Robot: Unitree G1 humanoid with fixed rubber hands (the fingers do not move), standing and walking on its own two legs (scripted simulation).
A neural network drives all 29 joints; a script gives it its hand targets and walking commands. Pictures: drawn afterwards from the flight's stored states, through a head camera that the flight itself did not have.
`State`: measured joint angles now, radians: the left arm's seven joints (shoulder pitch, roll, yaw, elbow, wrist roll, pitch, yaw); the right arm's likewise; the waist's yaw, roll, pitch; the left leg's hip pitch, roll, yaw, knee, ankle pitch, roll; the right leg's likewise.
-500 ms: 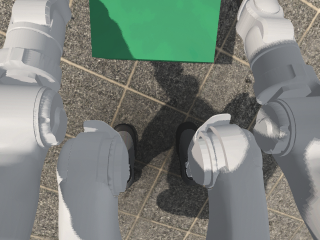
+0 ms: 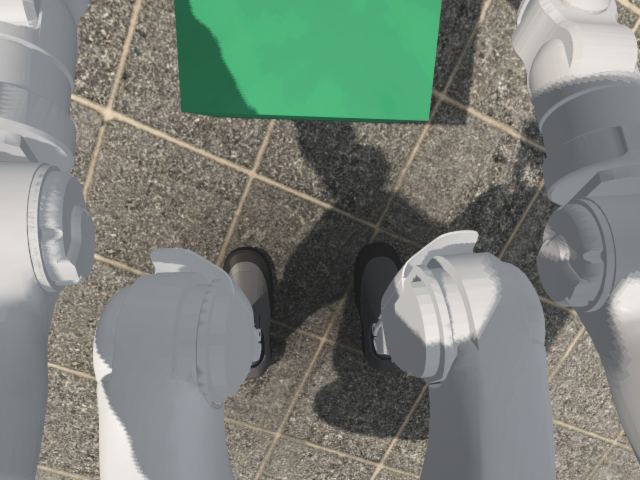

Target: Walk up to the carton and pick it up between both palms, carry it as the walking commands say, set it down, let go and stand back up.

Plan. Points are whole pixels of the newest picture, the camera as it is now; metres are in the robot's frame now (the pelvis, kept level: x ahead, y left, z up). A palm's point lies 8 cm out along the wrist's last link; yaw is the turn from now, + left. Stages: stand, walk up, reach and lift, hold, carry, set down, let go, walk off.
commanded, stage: set down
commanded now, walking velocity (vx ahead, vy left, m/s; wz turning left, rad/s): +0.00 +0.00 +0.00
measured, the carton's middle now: out of the picture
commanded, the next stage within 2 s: let go in 1.36 s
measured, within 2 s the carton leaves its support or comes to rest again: neither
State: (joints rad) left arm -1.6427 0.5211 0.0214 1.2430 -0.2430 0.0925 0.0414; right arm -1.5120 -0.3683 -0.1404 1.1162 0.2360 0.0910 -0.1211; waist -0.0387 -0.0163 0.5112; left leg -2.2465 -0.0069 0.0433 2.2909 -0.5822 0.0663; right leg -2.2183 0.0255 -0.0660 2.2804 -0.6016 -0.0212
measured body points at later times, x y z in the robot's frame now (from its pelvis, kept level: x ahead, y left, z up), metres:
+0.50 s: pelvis +0.00 +0.00 +0.09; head +0.35 +0.01 +0.37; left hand +0.60 +0.21 -0.02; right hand +0.58 -0.20 -0.02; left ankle +0.11 +0.10 -0.31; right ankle +0.11 -0.11 -0.31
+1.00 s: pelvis +0.03 +0.00 +0.23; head +0.35 +0.01 +0.54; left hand +0.61 +0.22 +0.14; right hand +0.57 -0.20 +0.13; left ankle +0.11 +0.10 -0.31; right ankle +0.11 -0.11 -0.31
